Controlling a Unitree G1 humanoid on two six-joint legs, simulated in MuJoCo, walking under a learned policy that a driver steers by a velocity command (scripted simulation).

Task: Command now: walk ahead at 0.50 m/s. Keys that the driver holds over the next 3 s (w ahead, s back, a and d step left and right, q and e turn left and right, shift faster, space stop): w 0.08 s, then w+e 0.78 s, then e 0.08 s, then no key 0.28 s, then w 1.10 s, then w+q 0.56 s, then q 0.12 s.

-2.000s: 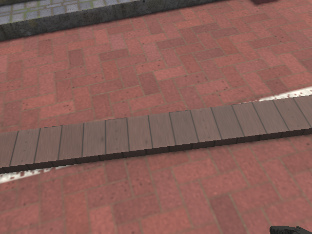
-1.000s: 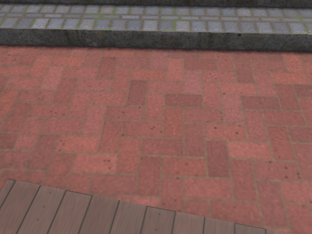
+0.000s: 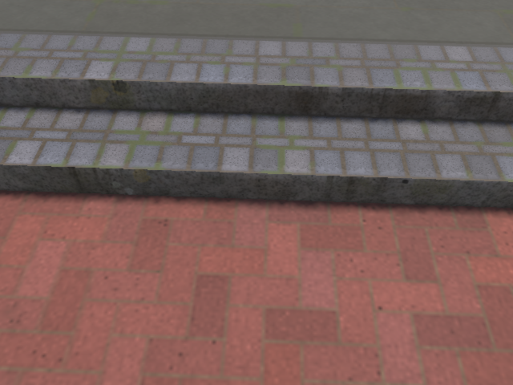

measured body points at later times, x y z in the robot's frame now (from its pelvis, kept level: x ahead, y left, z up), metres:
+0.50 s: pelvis +0.26 +0.10 -0.06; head +0.28 +0.12 +0.39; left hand +0.44 +0.33 -0.18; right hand +0.20 -0.15 -0.19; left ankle +0.19 +0.19 -0.80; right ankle +0.36 -0.09 -0.73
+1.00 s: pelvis +0.51 +0.02 -0.06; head +0.54 -0.01 +0.39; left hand +0.70 +0.24 -0.17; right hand +0.57 -0.31 -0.15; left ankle +0.73 +0.14 -0.73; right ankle +0.48 -0.03 -0.80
